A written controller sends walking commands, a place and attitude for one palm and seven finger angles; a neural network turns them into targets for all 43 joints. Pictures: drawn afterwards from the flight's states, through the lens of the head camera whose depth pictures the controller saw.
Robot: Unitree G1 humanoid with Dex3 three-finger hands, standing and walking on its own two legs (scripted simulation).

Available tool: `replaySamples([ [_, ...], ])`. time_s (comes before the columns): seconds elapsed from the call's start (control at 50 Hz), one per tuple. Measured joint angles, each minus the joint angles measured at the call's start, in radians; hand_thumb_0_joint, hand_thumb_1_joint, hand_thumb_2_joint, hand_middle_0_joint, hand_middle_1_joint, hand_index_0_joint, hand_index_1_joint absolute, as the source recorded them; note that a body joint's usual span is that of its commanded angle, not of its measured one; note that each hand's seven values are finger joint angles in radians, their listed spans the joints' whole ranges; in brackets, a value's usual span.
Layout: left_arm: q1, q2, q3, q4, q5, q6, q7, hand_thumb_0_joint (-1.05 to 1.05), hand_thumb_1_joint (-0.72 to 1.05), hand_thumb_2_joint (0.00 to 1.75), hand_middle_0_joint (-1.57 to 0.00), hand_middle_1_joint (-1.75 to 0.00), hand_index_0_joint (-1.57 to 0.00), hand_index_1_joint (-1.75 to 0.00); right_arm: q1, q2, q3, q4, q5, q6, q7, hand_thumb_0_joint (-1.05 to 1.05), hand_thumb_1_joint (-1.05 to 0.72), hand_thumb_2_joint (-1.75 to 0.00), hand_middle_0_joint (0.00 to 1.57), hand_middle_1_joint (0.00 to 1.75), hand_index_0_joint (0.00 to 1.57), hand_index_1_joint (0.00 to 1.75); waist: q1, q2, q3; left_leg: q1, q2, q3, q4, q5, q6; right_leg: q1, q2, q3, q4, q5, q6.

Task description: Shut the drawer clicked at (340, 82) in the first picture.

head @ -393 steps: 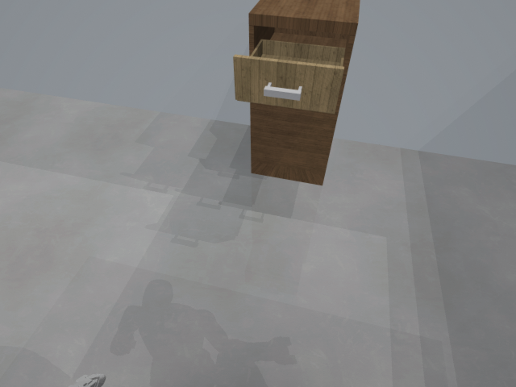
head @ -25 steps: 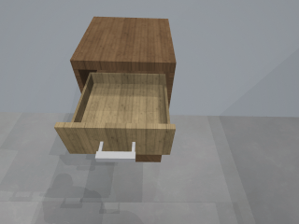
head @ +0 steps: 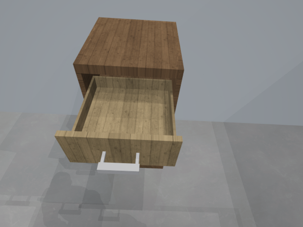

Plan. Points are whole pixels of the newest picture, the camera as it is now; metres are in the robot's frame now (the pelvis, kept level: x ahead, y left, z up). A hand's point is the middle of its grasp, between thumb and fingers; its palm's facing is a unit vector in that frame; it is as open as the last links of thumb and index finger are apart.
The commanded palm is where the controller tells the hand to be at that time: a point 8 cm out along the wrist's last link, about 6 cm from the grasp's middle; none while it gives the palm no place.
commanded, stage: come to a stop and stand still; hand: left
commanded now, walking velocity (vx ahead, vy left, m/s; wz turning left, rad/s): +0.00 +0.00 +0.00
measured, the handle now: (119, 161) +0.31 +0.12 -0.05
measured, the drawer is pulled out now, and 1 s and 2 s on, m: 0.29 0.29 0.28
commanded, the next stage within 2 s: look again from close up in 0.20 s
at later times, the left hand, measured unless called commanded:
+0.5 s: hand out of the picture +0.01 +0.17 -0.18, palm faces +0.04 -0.98 -0.19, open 7.4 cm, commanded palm none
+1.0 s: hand out of the picture +0.07 +0.18 -0.11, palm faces +0.21 -0.94 -0.27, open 7.1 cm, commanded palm +0.09 +0.20 -0.06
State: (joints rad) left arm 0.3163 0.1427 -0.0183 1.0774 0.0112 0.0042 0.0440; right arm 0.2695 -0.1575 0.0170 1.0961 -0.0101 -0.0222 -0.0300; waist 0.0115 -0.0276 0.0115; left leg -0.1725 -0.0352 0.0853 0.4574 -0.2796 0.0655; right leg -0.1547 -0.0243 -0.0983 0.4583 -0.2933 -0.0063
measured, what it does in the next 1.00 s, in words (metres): stands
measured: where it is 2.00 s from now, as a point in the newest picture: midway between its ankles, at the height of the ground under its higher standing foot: outside the picture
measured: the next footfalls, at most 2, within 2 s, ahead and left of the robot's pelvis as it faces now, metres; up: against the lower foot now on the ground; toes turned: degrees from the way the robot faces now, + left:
none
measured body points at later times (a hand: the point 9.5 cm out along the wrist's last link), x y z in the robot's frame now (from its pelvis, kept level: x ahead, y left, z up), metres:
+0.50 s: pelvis +0.01 -0.01 +0.00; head +0.01 +0.00 +0.45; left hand +0.01 +0.22 -0.16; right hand +0.00 -0.22 -0.16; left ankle -0.02 +0.07 -0.74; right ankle -0.03 -0.11 -0.74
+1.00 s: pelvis -0.01 -0.02 +0.00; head -0.01 -0.02 +0.45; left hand +0.06 +0.23 -0.09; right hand +0.03 -0.25 -0.15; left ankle -0.02 +0.07 -0.74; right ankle -0.03 -0.11 -0.74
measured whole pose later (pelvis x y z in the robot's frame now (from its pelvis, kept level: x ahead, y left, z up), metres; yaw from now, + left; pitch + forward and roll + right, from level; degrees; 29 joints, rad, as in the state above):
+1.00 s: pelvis -0.01 -0.02 +0.00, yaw +0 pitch +0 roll +1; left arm 0.53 0.19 0.00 0.40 -0.10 0.03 0.14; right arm 0.37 -0.19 0.02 0.96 0.03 -0.19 -0.06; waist 0.01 0.00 -0.01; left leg -0.20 -0.04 0.09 0.47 -0.27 0.04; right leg -0.20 -0.03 -0.10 0.53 -0.32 -0.03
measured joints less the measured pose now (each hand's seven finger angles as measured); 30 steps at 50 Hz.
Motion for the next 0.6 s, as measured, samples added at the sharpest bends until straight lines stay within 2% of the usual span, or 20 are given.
replaySamples([
  [0.32,-0.029,0.021,0.009,0.001,-0.002,-0.001,0.002,0.0,0.91,0.9,-0.2,-0.29,-0.2,-0.3,0.009,0.006,0.001,0.028,0.0,0.0,-0.002,0.01,-0.93,-0.9,0.2,0.3,0.2,0.3,-0.005,0.011,0.002,0.036,-0.003,-0.004,-0.032,0.006,-0.004,0.034,0.0,-0.003,-0.026,0.001,-0.001],
  [0.6,-0.011,0.006,0.007,0.011,-0.004,-0.002,0.001,0.0,0.91,0.9,-0.2,-0.29,-0.19,-0.3,0.027,0.025,0.003,0.05,0.002,-0.001,0.001,0.01,-0.92,-0.9,0.2,0.3,0.2,0.3,-0.005,0.013,0.008,0.041,0.001,-0.007,-0.05,0.019,-0.011,0.037,0.005,-0.005,-0.039,0.01,-0.009],
])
